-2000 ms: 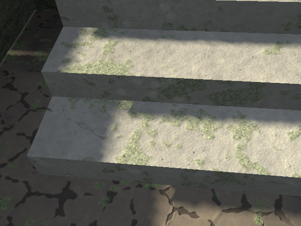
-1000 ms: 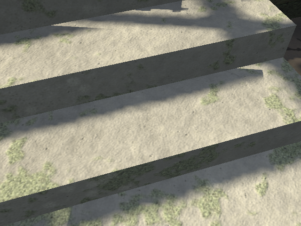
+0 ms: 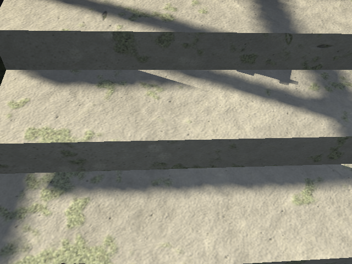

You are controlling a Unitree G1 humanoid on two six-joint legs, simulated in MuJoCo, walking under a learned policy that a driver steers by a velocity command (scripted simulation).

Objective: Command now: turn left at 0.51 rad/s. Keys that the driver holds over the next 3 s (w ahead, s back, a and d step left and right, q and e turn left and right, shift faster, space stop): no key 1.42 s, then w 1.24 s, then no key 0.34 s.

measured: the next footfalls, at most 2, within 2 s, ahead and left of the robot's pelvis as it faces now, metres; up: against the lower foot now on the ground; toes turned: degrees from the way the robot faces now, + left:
right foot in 0.26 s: +0.15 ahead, -0.15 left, +0.00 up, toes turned +7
left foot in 0.56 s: +0.12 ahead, +0.08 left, +0.00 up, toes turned +5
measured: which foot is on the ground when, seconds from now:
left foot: down 0.00-0.26, up 0.28-0.54, down 0.56-1.00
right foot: up 0.00-0.24, down 0.26-1.00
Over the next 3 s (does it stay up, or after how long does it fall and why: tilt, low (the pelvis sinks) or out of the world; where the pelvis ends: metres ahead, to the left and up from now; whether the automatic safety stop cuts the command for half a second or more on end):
stays up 0.82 0.05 0.38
